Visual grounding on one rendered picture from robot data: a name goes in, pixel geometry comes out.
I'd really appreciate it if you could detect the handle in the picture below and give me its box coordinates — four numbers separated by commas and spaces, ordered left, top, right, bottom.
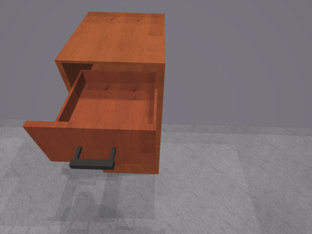
69, 146, 116, 170

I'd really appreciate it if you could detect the drawer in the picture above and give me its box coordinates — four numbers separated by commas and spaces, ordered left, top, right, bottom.
23, 70, 158, 164

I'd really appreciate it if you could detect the cabinet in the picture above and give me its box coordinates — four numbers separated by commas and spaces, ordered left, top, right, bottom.
55, 12, 165, 174

